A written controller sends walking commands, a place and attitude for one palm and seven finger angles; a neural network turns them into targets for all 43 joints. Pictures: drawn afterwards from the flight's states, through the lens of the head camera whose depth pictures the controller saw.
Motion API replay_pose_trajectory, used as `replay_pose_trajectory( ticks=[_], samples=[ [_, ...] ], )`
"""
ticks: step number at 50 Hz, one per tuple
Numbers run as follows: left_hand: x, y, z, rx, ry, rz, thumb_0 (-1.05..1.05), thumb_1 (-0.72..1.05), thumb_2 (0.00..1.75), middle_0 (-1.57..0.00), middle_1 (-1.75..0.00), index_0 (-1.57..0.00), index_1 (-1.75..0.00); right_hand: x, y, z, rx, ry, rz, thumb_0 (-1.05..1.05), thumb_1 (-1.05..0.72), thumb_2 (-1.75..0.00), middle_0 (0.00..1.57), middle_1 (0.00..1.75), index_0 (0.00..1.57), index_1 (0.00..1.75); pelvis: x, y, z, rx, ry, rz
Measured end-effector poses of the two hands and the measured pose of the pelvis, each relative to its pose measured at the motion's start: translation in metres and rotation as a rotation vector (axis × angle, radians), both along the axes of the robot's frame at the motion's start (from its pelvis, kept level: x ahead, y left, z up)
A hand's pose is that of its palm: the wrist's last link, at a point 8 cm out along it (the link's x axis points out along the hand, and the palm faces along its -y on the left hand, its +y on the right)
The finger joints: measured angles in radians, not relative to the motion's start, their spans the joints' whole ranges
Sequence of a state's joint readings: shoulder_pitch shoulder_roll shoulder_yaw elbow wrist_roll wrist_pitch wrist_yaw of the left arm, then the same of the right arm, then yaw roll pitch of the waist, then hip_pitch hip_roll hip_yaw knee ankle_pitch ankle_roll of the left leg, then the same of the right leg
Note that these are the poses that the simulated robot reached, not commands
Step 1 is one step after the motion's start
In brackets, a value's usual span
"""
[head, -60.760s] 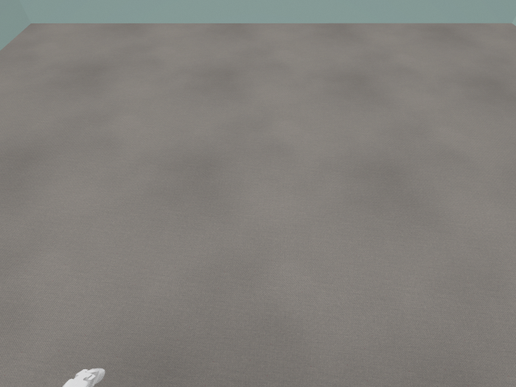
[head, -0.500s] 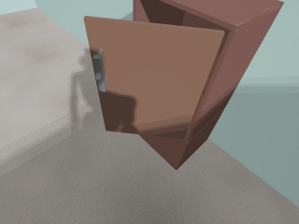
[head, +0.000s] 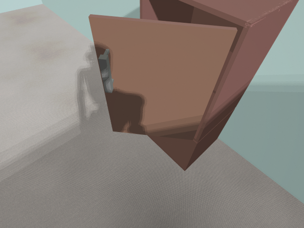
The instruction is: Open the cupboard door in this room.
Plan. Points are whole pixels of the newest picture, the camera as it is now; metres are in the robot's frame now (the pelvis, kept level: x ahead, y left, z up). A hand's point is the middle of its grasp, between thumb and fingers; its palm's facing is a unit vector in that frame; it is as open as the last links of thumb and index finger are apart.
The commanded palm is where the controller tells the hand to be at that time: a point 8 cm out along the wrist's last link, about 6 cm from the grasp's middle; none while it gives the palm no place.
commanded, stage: come to a stop and stand still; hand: left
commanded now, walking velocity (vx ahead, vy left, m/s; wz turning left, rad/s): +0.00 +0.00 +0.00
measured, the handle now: (108, 71) +0.59 +0.19 +0.07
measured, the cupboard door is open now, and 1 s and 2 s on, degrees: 41 41 41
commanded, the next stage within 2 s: look again from close up in 1.44 s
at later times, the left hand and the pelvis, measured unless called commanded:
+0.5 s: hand out of the picture -0.04 +0.12 -0.16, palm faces +0.00 -0.98 -0.21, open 7.4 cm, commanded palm none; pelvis -0.03 -0.05 +0.00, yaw -1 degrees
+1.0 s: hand out of the picture +0.01 +0.11 -0.17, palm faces +0.00 -0.98 -0.21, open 7.3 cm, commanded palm none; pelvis +0.00 -0.06 +0.00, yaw -1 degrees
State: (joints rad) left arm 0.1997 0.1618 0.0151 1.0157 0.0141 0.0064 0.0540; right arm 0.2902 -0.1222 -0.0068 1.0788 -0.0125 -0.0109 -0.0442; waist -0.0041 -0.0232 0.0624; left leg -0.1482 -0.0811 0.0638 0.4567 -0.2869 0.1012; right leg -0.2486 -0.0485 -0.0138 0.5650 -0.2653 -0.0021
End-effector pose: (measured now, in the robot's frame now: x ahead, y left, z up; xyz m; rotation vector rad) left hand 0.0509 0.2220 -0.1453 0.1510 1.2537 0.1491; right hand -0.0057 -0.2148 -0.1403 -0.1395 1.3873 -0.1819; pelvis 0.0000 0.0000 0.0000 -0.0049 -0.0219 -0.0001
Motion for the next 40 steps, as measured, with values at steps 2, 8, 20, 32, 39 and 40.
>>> replay_pose_trajectory(
  ticks=[2, 8, 20, 32, 39, 40],
  samples=[
    [-0.007, -0.002, -0.003, 0.014, -0.005, -0.006, 0.01, 0.92, 0.9, -0.2, -0.3, -0.2, -0.3, 0.003, -0.009, -0.004, -0.004, -0.031, 0.005, 0.01, -0.92, -0.9, 0.2, 0.3, 0.2, 0.3, -0.003, -0.004, -0.005, 0.01, 0.0, -0.008],
    [-0.037, -0.01, 0.007, 0.039, 0.032, -0.02, 0.01, 0.92, 0.89, -0.2, -0.3, -0.2, -0.3, 0.012, -0.027, -0.009, 0.009, -0.136, 0.018, 0.01, -0.91, -0.9, 0.2, 0.3, 0.2, 0.3, -0.015, -0.015, -0.004, 0.006, -0.035, -0.013],
    [-0.091, -0.04, 0.015, 0.035, 0.12, -0.006, 0.01, 0.91, 0.89, -0.2, -0.3, -0.2, -0.3, -0.013, -0.056, -0.012, 0.045, -0.089, 0.029, 0.0, -0.91, -0.9, 0.2, 0.3, 0.2, 0.3, -0.029, -0.044, 0.001, 0.019, -0.004, -0.017],
    [-0.084, -0.07, 0.01, -0.011, 0.152, 0.004, 0.01, 0.91, 0.89, -0.2, -0.3, -0.2, -0.3, -0.063, -0.058, -0.009, 0.064, 0.101, 0.0, 0.0, -0.91, -0.9, 0.2, 0.3, 0.2, 0.3, -0.02, -0.06, 0.003, 0.019, 0.012, -0.007],
    [-0.07, -0.071, 0.008, -0.005, 0.155, -0.002, 0.02, 0.92, 0.89, -0.2, -0.3, -0.2, -0.3, -0.057, -0.052, -0.007, 0.077, 0.117, -0.012, 0.0, -0.9, -0.9, 0.2, 0.3, 0.2, 0.3, -0.01, -0.065, 0.004, 0.017, 0.014, -0.007],
    [-0.067, -0.071, 0.008, -0.003, 0.154, -0.003, 0.02, 0.92, 0.89, -0.2, -0.3, -0.2, -0.3, -0.054, -0.052, -0.007, 0.077, 0.113, -0.012, 0.0, -0.9, -0.9, 0.2, 0.3, 0.2, 0.3, -0.009, -0.065, 0.004, 0.017, 0.015, -0.007]
  ],
)
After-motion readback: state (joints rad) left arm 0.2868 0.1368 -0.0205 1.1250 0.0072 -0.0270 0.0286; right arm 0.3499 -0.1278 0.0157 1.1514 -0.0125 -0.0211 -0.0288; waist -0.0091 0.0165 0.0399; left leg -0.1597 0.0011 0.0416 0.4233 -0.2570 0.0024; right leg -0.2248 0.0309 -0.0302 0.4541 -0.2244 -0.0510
